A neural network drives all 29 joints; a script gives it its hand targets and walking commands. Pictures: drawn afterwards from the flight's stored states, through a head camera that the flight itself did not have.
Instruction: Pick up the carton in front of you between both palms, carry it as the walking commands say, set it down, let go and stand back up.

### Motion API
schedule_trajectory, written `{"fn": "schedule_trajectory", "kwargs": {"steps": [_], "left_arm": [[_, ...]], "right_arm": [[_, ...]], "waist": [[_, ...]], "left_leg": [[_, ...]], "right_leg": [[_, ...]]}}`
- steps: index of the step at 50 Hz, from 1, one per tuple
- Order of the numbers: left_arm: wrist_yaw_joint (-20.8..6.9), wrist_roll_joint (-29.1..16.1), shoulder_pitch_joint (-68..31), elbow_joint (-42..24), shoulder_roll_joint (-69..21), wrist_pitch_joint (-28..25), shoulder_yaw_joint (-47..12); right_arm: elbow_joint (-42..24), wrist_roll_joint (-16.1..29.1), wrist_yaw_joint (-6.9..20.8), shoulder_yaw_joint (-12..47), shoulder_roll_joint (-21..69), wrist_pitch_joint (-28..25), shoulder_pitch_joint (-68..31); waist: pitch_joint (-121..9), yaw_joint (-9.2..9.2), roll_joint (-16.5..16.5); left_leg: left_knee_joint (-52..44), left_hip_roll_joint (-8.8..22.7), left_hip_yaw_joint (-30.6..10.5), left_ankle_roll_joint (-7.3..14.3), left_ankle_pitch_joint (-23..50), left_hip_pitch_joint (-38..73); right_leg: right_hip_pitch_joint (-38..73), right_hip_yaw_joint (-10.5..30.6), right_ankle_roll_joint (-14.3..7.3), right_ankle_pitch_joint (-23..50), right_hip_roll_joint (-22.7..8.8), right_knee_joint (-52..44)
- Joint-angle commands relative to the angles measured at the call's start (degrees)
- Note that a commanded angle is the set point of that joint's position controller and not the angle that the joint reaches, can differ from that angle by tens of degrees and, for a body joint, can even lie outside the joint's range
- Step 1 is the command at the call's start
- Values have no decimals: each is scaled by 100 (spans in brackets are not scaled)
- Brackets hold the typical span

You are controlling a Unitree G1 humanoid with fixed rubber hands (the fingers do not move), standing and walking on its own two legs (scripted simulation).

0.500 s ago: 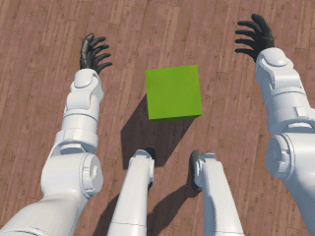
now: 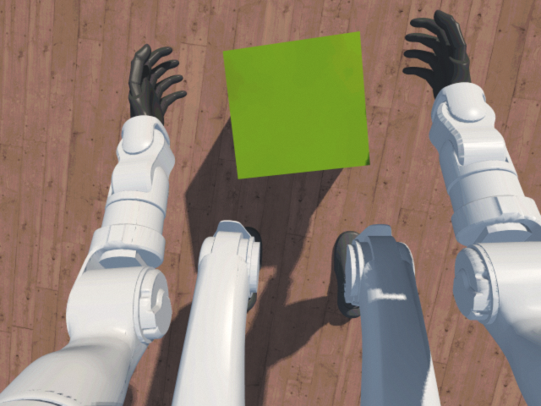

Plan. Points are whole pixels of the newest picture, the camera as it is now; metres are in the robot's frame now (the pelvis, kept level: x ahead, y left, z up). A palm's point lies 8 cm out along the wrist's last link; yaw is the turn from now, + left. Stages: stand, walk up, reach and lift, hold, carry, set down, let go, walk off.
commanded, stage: reach and lift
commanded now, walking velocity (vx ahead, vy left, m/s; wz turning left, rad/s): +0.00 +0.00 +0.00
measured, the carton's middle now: (296, 118) +0.47 +0.01 -0.37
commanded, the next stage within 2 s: none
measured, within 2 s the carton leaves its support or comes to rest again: leaves its support in 1.26 s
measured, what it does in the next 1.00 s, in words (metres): lowers itself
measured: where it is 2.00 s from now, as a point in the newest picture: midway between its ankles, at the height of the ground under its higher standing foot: (297, 286)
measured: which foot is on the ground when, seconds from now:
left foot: down 0.00-1.00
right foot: down 0.00-1.00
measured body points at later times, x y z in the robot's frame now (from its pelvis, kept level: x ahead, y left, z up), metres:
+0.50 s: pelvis -0.04 +0.00 -0.12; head +0.33 -0.01 +0.13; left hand +0.48 +0.21 -0.31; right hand +0.50 -0.17 -0.32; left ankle +0.09 +0.13 -0.46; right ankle +0.08 -0.12 -0.46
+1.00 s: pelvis -0.04 +0.01 -0.12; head +0.33 +0.00 +0.14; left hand +0.49 +0.17 -0.30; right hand +0.50 -0.14 -0.31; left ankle +0.09 +0.13 -0.46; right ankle +0.08 -0.12 -0.46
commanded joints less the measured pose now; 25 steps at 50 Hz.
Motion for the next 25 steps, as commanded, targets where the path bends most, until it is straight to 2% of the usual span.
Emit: {"fn": "schedule_trajectory", "kwargs": {"steps": [1,4,8,12,16,21,22,25], "left_arm": [[99,-235,-1140,-799,780,-55,-129],[166,-342,-1427,-628,849,48,-193],[203,-390,-1901,-119,874,107,-232],[206,-406,-2442,387,946,52,-281],[214,-483,-2875,824,1064,-66,-379],[282,-712,-3221,885,1255,-217,-606],[290,-867,-3239,798,1122,-248,-715],[197,-1070,-3181,1112,1002,-263,-992]], "right_arm": [[-843,235,-69,100,-759,-69,-1509],[-616,351,-76,133,-857,12,-1801],[37,459,-70,200,-895,38,-2253],[666,581,-85,332,-985,-39,-2770],[1089,696,-105,469,-1125,-169,-3205],[1018,870,-175,660,-1331,-328,-3507],[861,874,-197,670,-1342,-364,-3541],[805,876,-235,722,-1116,-392,-3413]], "waist": [[-6776,75,-454],[-6303,85,-431],[-5291,103,-342],[-4700,110,-253],[-4462,84,-220],[-5058,43,-243],[-5085,-15,-278],[-4872,-202,-398]], "left_leg": [[-66,-187,634,-124,2746,2993],[177,-134,687,-135,2037,2658],[430,-29,656,-103,1120,2233],[735,46,591,-75,743,2072],[1065,84,530,-64,781,2009],[1446,84,518,-52,1293,2355],[1454,49,527,-55,1260,2307],[1625,32,484,-55,1510,2035]], "right_leg": [[4208,-373,116,2893,170,-72],[3787,-415,97,2136,149,156],[2931,-399,93,1079,50,361],[2398,-337,76,590,-42,635],[2167,-271,56,569,-108,969],[2509,-275,56,1048,-138,1371],[2522,-295,40,1009,-136,1376],[2632,-307,72,1467,-119,1500]]}}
